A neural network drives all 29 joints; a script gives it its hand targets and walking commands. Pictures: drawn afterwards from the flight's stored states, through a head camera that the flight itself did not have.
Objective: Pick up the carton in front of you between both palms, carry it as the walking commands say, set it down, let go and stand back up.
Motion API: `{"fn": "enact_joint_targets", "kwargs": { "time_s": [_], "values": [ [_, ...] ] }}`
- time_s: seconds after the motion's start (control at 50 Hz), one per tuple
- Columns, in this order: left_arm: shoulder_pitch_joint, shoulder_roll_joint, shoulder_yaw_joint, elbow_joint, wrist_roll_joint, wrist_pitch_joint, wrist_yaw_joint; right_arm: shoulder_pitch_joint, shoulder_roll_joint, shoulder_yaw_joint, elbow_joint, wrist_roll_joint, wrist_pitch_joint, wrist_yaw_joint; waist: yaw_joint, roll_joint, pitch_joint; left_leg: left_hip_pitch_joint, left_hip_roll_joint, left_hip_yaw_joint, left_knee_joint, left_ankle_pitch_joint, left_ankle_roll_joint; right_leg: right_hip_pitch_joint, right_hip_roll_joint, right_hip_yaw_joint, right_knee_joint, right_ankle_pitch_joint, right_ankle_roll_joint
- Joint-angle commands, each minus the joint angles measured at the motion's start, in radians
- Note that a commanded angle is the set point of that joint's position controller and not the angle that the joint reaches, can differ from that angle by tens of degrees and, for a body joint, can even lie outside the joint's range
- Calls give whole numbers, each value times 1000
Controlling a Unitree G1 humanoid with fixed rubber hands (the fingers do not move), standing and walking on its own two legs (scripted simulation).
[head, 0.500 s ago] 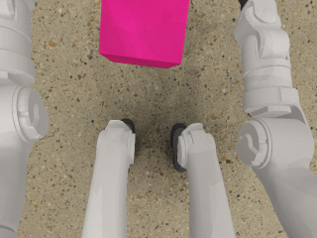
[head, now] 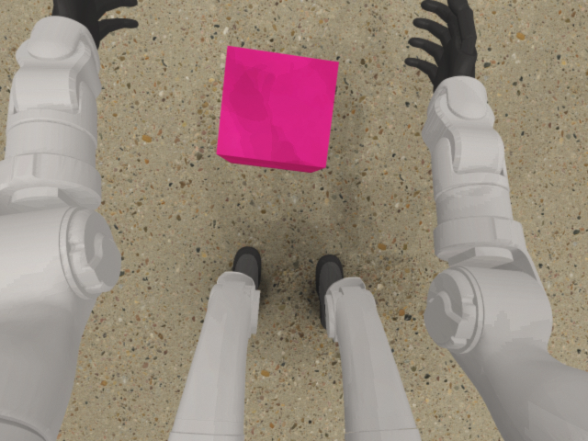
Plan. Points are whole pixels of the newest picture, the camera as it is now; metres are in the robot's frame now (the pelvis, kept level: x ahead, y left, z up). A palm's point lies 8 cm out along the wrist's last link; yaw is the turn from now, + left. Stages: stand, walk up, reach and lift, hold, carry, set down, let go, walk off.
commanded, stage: let go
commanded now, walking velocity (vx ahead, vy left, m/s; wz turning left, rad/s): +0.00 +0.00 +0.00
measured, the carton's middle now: (276, 120) +0.53 +0.04 -0.52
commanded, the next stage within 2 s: stand in 1.28 s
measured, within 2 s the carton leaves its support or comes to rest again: neither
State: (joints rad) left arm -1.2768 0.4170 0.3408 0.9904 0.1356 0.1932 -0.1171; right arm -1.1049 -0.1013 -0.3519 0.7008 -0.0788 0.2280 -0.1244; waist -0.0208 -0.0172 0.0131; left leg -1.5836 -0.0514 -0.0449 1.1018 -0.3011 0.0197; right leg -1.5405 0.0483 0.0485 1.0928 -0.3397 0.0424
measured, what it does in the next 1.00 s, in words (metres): rises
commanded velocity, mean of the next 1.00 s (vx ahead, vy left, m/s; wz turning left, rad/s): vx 0.00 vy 0.00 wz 0.00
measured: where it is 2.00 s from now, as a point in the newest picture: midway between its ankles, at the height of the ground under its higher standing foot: (287, 302)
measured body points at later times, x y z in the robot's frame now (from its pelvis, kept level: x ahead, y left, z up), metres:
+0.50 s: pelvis +0.06 -0.01 +0.09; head +0.24 +0.00 +0.50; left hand +0.37 +0.23 -0.02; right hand +0.37 -0.22 -0.01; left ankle +0.08 +0.10 -0.61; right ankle +0.06 -0.13 -0.61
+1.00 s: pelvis +0.09 -0.02 +0.13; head +0.10 -0.02 +0.58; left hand +0.25 +0.21 +0.05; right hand +0.27 -0.25 +0.05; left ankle +0.08 +0.10 -0.61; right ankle +0.06 -0.13 -0.61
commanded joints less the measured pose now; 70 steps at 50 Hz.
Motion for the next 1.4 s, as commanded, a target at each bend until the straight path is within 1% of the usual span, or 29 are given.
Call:
{"fn": "enact_joint_targets", "kwargs": {
  "time_s": [0.0,0.04,0.1,0.18,0.26,0.36,0.48,0.6,0.66,0.72,0.8,0.9,0.96,1.02,1.16,1.18,1.2,1.26,1.28,1.3,1.32,1.34,1.36,1.38],
  "values": [
    [-74,91,16,-158,35,-15,21,-40,-92,18,-129,-36,-24,25,22,103,-1107,974,-4,19,-95,530,-34,380,49,-107,-110,256,26],
    [37,58,6,-223,33,-21,37,61,-105,43,-156,-48,-35,44,19,100,-1115,1048,0,10,-124,585,-37,416,48,-103,-143,284,18],
    [181,17,-18,-318,4,-47,53,190,-119,80,-200,-44,-66,69,15,94,-1075,1109,8,-5,-169,640,-36,461,41,-89,-194,327,9],
    [343,-11,-48,-395,-40,-90,54,341,-118,125,-225,-11,-108,96,20,85,-982,1133,15,-13,-231,640,-31,548,24,-70,-262,364,4],
    [521,-42,-70,-406,-58,-124,49,512,-105,155,-214,16,-145,118,23,79,-890,1141,19,-14,-287,603,-28,644,10,-54,-318,380,1],
    [760,-78,-96,-399,-75,-163,47,711,-112,179,-210,27,-185,135,17,53,-770,1138,22,-12,-361,529,-25,787,-5,-37,-382,392,-3],
    [997,-91,-135,-458,-98,-203,51,920,-129,217,-249,49,-223,149,10,23,-599,1163,23,4,-468,405,-24,993,-20,-21,-470,374,-9],
    [1206,-104,-182,-527,-118,-223,56,1115,-147,259,-303,74,-242,164,6,13,-410,1284,21,16,-574,314,-24,1160,-26,-17,-570,330,-12],
    [1303,-110,-206,-559,-124,-224,59,1194,-162,274,-329,84,-243,170,7,13,-317,1358,19,20,-626,296,-26,1244,-23,-18,-625,326,-13],
    [1385,-116,-229,-587,-125,-212,60,1249,-174,286,-345,86,-236,177,15,26,-226,1423,17,23,-670,291,-32,1297,-19,-17,-674,314,-16],
    [1434,-111,-254,-621,-131,-178,55,1284,-185,294,-358,87,-208,187,19,25,-98,1478,14,31,-712,242,-34,1325,-17,-14,-724,259,-21],
    [1449,-109,-266,-646,-130,-119,42,1281,-192,290,-370,77,-155,195,22,2,16,1523,7,43,-723,178,-31,1331,-22,-19,-752,184,-27],
    [1446,-107,-266,-653,-127,-90,37,1279,-194,286,-373,69,-127,195,18,-14,50,1545,5,45,-715,168,-29,1334,-28,-21,-752,174,-29],
    [1448,-106,-264,-658,-123,-70,36,1284,-193,284,-374,62,-107,193,14,-18,59,1557,5,43,-709,186,-29,1352,-29,-22,-745,199,-28],
    [1460,-109,-262,-669,-116,-58,42,1285,-193,281,-378,57,-94,193,17,8,33,1561,4,35,-701,277,-33,1408,-19,-22,-719,294,-30],
    [1525,-107,-260,-617,-131,-95,60,1252,-223,277,-441,36,-44,166,30,-29,-27,1600,7,34,-681,337,-30,1417,8,-34,-689,297,-16],
    [1506,-108,-264,-633,-131,-104,70,1279,-213,295,-431,42,-32,155,26,1,-18,1581,7,34,-673,353,-31,1414,4,-31,-688,295,-17],
    [1481,-110,-276,-647,-138,-110,75,1274,-202,307,-426,48,-21,140,16,14,-2,1572,8,26,-673,344,-27,1377,5,-29,-685,285,-18],
    [1442,1,-231,-507,-128,-133,102,1248,-309,259,-250,79,-108,120,27,58,-19,1445,67,17,-626,245,-31,1340,-56,-9,-653,237,-11],
    [1466,13,-228,-502,-132,-147,112,1265,-301,259,-234,74,-155,113,21,43,-37,1443,65,5,-627,193,-27,1351,-63,2,-657,206,-15],
    [1466,-8,-229,-483,-130,-160,114,1256,-283,263,-203,63,-185,111,21,28,-28,1427,68,-6,-638,153,-24,1328,-66,8,-669,162,-22],
    [1463,-16,-229,-472,-127,-173,115,1247,-280,264,-182,58,-207,109,23,27,-6,1415,73,-18,-647,136,-19,1312,-70,17,-678,139,-25],
    [1459,-27,-231,-460,-124,-181,116,1240,-277,264,-163,57,-221,107,23,30,2,1409,80,-29,-651,141,-17,1306,-72,21,-679,134,-27],
    [1454,-30,-235,-449,-122,-188,117,1238,-281,260,-144,57,-230,108,20,33,-3,1414,85,-34,-651,173,-17,1306,-74,23,-677,159,-27]
  ]
}}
